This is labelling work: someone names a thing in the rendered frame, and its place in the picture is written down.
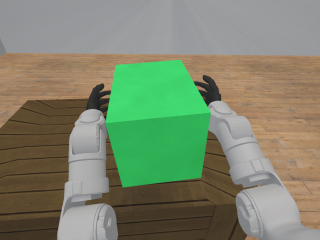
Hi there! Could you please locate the robot right hand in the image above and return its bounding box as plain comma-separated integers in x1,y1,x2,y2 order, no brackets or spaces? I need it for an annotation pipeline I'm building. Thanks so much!
194,75,221,107

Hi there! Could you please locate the robot left upper arm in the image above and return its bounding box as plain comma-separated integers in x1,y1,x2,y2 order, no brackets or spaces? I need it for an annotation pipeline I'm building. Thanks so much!
58,203,118,240

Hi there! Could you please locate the robot right forearm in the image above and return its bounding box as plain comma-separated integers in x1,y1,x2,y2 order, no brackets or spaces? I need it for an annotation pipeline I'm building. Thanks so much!
208,100,301,221

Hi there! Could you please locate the carton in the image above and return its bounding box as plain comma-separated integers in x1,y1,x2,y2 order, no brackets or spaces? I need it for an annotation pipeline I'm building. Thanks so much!
105,60,211,188

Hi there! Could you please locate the pedestal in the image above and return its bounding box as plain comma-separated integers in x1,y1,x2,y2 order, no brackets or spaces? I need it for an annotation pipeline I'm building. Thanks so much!
0,96,258,240

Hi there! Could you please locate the robot left hand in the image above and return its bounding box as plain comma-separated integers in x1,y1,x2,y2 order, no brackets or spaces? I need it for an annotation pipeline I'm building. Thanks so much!
86,83,111,120

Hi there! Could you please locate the robot right upper arm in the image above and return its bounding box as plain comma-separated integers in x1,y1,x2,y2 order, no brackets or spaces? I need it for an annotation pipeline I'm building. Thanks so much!
235,183,320,240

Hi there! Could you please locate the robot left forearm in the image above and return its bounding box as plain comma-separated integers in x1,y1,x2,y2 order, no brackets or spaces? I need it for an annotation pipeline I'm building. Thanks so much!
57,109,110,240

